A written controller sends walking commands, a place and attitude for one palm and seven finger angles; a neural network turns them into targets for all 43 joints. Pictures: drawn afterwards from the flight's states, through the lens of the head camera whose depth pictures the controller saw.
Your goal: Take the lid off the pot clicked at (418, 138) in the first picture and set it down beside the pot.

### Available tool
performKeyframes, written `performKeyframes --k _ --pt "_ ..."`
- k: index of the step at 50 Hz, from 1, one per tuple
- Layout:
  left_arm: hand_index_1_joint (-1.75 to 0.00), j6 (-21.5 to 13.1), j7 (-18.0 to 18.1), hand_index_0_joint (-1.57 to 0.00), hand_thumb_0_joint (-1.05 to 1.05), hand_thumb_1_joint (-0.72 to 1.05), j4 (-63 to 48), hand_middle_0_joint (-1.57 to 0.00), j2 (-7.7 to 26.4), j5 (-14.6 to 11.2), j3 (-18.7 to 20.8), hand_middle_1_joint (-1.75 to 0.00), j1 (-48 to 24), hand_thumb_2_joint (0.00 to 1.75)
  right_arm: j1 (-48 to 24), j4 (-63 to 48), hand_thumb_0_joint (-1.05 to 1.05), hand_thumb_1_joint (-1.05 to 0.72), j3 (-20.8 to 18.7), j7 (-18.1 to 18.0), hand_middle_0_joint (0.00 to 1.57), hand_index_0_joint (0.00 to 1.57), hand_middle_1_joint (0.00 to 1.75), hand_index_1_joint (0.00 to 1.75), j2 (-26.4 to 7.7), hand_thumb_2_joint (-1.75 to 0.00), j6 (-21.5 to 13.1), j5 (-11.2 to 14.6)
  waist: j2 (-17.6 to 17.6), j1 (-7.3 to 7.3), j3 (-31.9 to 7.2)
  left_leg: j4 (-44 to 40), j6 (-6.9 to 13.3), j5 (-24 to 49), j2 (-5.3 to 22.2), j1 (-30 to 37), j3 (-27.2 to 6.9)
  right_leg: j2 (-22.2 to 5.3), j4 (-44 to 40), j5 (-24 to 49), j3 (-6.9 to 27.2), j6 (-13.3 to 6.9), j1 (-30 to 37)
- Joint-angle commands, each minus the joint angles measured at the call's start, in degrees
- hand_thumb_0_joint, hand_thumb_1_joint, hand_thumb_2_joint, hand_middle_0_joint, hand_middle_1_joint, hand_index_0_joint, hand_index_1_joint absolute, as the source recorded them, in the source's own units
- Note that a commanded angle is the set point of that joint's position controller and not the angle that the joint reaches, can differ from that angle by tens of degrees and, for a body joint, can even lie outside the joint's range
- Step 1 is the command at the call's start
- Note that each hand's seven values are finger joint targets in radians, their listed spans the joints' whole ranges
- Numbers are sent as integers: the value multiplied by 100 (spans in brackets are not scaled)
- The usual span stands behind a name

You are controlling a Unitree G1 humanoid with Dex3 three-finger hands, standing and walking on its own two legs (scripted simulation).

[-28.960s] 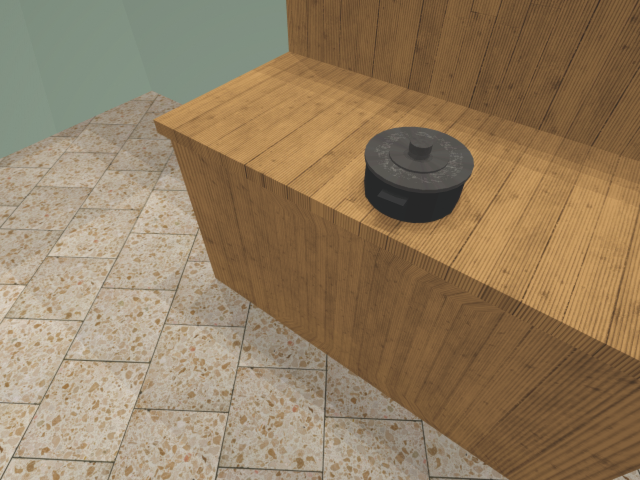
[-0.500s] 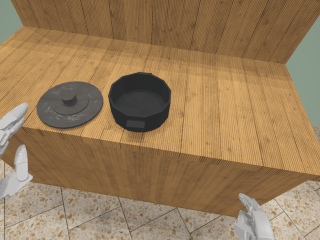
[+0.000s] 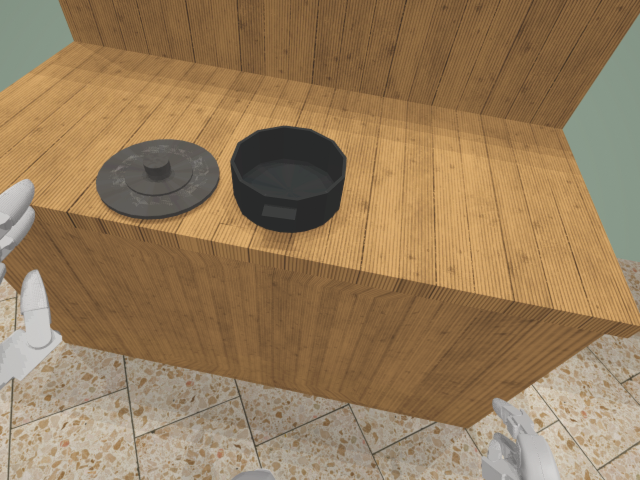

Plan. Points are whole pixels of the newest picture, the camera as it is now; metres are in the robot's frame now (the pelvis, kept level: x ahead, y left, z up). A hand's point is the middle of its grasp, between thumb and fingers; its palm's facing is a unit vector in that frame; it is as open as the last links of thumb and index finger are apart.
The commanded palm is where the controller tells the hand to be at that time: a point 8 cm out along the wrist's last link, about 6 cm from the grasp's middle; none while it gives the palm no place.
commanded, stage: step back with the hand held close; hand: left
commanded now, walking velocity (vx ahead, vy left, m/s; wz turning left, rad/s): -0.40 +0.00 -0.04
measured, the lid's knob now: (156, 164) +0.60 +0.32 +0.01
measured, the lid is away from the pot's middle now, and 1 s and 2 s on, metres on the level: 0.24 0.24 0.24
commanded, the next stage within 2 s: stop stepping back and stand still in 0.50 s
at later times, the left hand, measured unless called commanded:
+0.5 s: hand (5, 448) +0.12 +0.23 +0.18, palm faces +0.30 -0.88 -0.37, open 7.5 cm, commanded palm +0.05 +0.28 +0.20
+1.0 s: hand out of the picture -0.03 +0.26 +0.18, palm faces +0.41 -0.85 -0.34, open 7.5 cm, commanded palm -0.09 +0.28 +0.20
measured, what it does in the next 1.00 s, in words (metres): walks backwards: right foot, then left foot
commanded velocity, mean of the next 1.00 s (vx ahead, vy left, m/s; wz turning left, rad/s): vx -0.12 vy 0.01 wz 0.01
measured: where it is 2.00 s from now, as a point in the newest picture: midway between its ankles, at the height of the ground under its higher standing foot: outside the picture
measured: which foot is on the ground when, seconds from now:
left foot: down 0.00-0.32, up 0.34-0.44, down 0.46-0.80, up 0.82-1.00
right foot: down 0.00-0.00, up 0.02-0.18, down 0.20-0.46, up 0.48-0.74, down 0.76-1.00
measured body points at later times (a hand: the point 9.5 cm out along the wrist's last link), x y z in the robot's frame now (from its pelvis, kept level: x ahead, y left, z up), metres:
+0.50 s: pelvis -0.08 +0.00 -0.01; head -0.07 +0.05 +0.44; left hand +0.09 +0.27 +0.20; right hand +0.06 -0.26 -0.07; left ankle -0.03 +0.09 -0.72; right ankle -0.07 -0.15 -0.72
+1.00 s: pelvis -0.22 +0.00 -0.01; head -0.26 +0.04 +0.44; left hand -0.06 +0.30 +0.20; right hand -0.09 -0.26 -0.07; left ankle -0.28 +0.10 -0.68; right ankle -0.20 -0.14 -0.72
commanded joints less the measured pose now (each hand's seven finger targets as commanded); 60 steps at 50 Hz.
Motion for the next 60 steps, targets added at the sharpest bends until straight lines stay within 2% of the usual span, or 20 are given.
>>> performKeyframes --k 1,5,11,13,17,22,25,29,30,31,34,37,39,41,45,50,52,54,57,60 --pt "-30 -316 111 -20 0 90 -874 -20 716 78 742 -30 -358 90 -618 -983 0 -90 -191 -36 20 20 30 30 -598 -90 -496 -84 1649 -40 -264 -2820 355 -2009 1858 -1478 -1978 48 1595 -1177 694 18 966" --pt "-30 -266 45 -20 0 90 -882 -20 549 -27 501 -30 -453 90 -414 -783 0 -90 -253 70 20 20 30 30 -590 -90 -611 -129 803 22 -681 -1933 338 614 1787 335 -1612 -21 668 -1347 726 74 132" --pt "-30 -364 -103 -20 0 90 -1164 -20 846 -12 582 -30 -357 90 -555 -840 0 -90 -124 131 20 20 30 30 -645 -90 -610 -88 856 56 -1337 -1093 -16 48 1262 705 -1160 -116 -1308 476 414 18 1056" --pt "-30 -345 -164 -20 0 90 -1106 -20 809 -62 583 -30 -127 90 -470 -889 0 -90 -239 123 20 20 30 30 -678 -90 -537 -22 274 -40 -1274 -871 -243 -1835 829 206 -788 -436 -938 -244 580 -335 784" --pt "-30 -373 -47 -20 0 90 -980 -20 1005 -180 829 -30 69 90 -489 -755 0 -90 -233 110 20 20 30 30 -366 -90 -365 -23 -500 -168 -1141 1626 -479 -912 253 862 -205 -1865 -1467 846 1522 -885 -715" --pt "-30 -405 13 -20 0 90 -904 -20 857 -127 633 -30 -742 90 -828 -770 0 -90 -134 51 20 20 30 30 -434 -90 -325 24 215 -237 4 -941 -252 -494 719 172 -720 -932 -90 1372 785 -260 -527" --pt "-30 -487 -31 -20 0 90 -719 -20 758 -144 693 -30 -556 90 -475 -571 0 -90 -291 104 20 20 30 30 -436 -90 -631 -141 1791 -142 -534 -1738 464 2802 2060 716 -2036 223 1957 -1830 883 44 -794" --pt "-30 -424 -108 -20 0 90 -1441 -20 532 -146 522 -30 -410 90 -274 -559 0 -90 -410 333 20 20 30 30 -563 -90 -758 -111 1489 -70 -1408 -1169 383 3853 1854 1584 -1261 292 2027 -1455 1043 146 -677" --pt "-30 941 -590 -20 0 90 3936 -20 -1055 622 -1532 -30 -1973 90 -115 808 0 -90 -560 377 20 20 30 30 -1148 -90 -444 -432 1412 -714 -885 -380 296 5722 1616 1412 -1768 51 2408 -1150 1168 347 -1473" --pt "-30 32 -258 -20 0 90 -3241 -20 879 -129 457 -30 -1952 90 -773 -1066 0 -90 -473 495 20 20 30 30 -346 -90 -604 34 1067 134 -1866 -1488 152 2509 1826 1632 -855 333 1977 -1302 1186 278 -162" --pt "-30 -40 -82 -20 0 90 -1633 -20 1078 -133 1060 -30 939 90 -478 -1027 0 -90 -347 449 20 20 30 30 -462 -90 -628 -44 1672 80 -1488 -1918 187 -1248 1354 514 -1246 346 810 -972 440 68 446" --pt "-30 -34 -69 -20 0 90 -1977 -20 1238 -3 1105 -30 1013 90 -465 -1166 0 -90 -204 392 20 20 30 30 -446 -90 -448 -63 1585 94 -1241 -1331 -184 -2505 800 -457 -545 338 -445 -496 7 -42 1549" --pt "-30 -71 -77 -20 0 90 -1458 -20 1229 -6 992 -30 554 90 -365 -1091 0 -90 -172 295 20 20 30 30 -354 -90 -349 -25 113 5 -892 828 -428 -2101 132 -560 265 -467 -1449 -774 684 -458 1076" --pt "-30 -15 -81 -20 0 90 -975 -20 1116 -59 776 -30 -300 90 -367 -1003 0 -90 -335 232 20 20 30 30 -569 -90 -316 98 -1403 -79 -256 4051 -459 -1081 -17 -222 -290 -2001 -2580 -1882 2780 -1161 -1525" --pt "-30 124 -242 -20 0 90 446 -20 898 -124 533 -30 -1079 90 -581 -922 0 -90 -105 115 20 20 30 30 -469 -90 -12 51 -609 -246 265 3613 -285 -633 443 270 -381 -1375 -1650 -1441 959 -616 -2548" --pt "-30 -89 -159 -20 0 90 -158 -20 656 76 182 -30 -1266 90 -399 -755 0 -90 -71 -34 20 20 30 30 -421 -90 -590 141 131 -61 -323 -1487 17 -1078 302 852 250 -772 -263 -1130 984 -407 -450" --pt "-30 -277 -2 -20 0 90 -1144 -20 755 83 352 -30 -876 90 -159 -918 0 -90 -178 -3 20 20 30 30 -412 -90 -861 58 1619 0 -889 -2755 168 910 942 1740 -153 281 2137 -532 275 -107 -181" --pt "-30 -416 12 -20 0 90 -1832 -20 1081 177 478 -30 -828 90 -362 -801 0 -90 -164 64 20 20 30 30 -340 -90 -965 -210 2361 -186 -1237 -1407 413 2973 1272 1825 -749 311 3000 -1665 187 -16 -907" --pt "-30 -384 11 -20 0 90 -1975 -20 1132 172 536 -30 -1282 90 -437 -513 0 -90 -154 275 20 20 30 30 -462 -90 -1097 -100 923 -110 81 -1781 695 1457 1830 431 -1815 0 2635 -1399 1014 -86 -794" --pt "-30 -114 15 -20 0 90 -925 -20 1141 81 827 -30 -471 90 -292 -618 0 -90 -116 237 20 20 30 30 -563 -90 -956 -29 1060 4 -258 -349 280 1275 1435 652 -923 39 -13 -539 568 -196 419"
